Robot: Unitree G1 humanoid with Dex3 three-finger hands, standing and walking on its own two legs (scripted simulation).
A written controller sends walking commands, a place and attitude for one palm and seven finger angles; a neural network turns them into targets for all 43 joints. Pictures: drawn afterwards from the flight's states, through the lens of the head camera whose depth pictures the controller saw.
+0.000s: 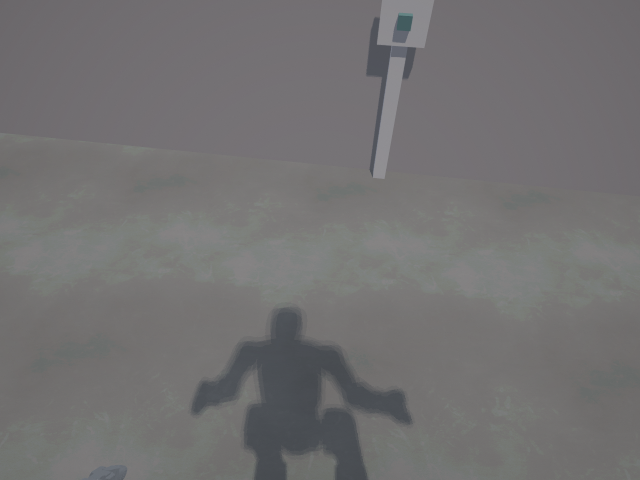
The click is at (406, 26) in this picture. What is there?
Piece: button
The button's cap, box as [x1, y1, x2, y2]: [397, 13, 412, 30]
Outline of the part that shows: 399,13 397,29 410,30 412,14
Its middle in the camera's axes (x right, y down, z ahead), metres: +0.30 -0.78 +1.39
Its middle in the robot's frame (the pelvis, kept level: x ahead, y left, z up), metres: +1.58 -0.22 -0.02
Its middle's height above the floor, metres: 0.75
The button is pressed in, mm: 0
